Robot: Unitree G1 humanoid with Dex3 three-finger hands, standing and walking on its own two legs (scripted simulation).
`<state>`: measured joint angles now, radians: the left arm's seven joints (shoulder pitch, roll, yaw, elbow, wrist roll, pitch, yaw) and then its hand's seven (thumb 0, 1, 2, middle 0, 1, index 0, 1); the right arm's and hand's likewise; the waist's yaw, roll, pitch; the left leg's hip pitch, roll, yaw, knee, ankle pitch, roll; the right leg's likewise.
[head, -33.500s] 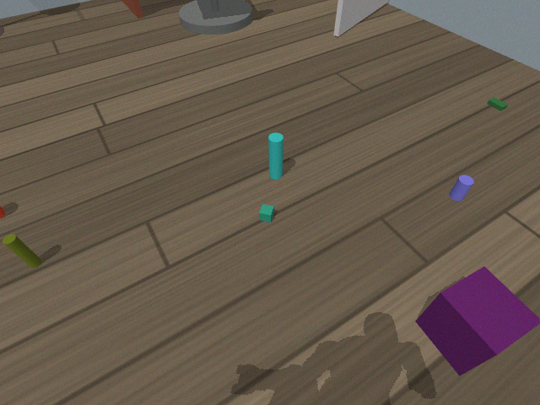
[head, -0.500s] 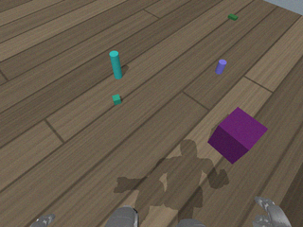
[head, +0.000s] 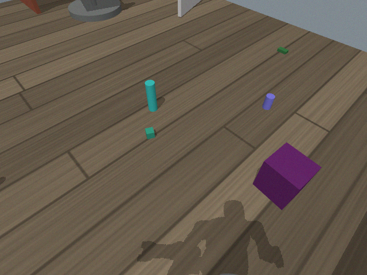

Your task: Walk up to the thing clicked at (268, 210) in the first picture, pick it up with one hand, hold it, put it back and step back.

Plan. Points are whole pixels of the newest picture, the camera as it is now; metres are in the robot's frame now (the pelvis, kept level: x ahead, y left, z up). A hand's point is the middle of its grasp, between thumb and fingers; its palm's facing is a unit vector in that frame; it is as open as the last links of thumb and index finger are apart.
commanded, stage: step back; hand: left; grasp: from above
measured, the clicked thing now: (150, 133) +1.09 +0.27 -0.74
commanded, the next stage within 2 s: stand in 0.72 s
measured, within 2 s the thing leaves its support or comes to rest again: neither
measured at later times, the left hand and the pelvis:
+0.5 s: hand out of the picture +0.11 +0.27 -0.16, palm faces +0.03 -0.93 -0.36, open 7.3 cm; pelvis +0.04 +0.01 +0.00, yaw +0 degrees
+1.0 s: hand out of the picture +0.14 +0.26 -0.14, palm faces -0.03 -0.94 -0.33, open 7.3 cm; pelvis +0.05 +0.01 +0.02, yaw +0 degrees
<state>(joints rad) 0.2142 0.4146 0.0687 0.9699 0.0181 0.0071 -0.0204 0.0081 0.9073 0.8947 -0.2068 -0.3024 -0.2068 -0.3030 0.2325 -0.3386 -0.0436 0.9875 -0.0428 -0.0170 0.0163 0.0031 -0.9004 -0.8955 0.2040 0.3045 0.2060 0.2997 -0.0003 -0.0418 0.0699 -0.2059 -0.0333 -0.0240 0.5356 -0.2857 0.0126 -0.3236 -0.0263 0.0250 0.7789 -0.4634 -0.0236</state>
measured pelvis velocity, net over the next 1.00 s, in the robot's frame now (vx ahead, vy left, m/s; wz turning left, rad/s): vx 0.05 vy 0.01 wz -0.01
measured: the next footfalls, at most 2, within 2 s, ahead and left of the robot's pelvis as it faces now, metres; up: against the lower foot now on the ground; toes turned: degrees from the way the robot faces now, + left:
left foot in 0.34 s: +0.11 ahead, +0.14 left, +0.00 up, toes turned +1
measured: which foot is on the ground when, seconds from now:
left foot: down 0.00-0.10, up 0.12-0.32, down 0.34-1.00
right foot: down 0.00-1.00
